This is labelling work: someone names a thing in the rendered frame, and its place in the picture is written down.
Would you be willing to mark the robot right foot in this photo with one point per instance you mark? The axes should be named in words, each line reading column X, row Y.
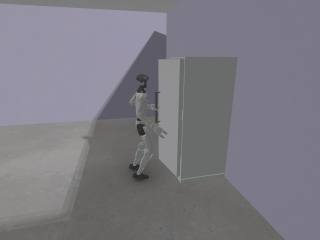
column 141, row 176

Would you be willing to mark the fridge door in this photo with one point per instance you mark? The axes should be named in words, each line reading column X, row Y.
column 170, row 99

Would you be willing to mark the right robot forearm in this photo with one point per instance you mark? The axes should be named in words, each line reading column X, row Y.
column 146, row 120

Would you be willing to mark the right robot upper arm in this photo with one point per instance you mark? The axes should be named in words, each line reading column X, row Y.
column 141, row 101

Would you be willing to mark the robot left hand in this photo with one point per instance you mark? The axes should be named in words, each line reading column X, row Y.
column 152, row 107

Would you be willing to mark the robot right hand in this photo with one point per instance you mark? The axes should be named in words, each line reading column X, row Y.
column 158, row 130

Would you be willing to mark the left robot upper arm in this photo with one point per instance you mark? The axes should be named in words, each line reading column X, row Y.
column 132, row 101

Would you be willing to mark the handle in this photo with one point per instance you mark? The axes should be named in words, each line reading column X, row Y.
column 156, row 106

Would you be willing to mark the left robot thigh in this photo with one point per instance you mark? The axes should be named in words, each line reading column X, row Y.
column 142, row 145

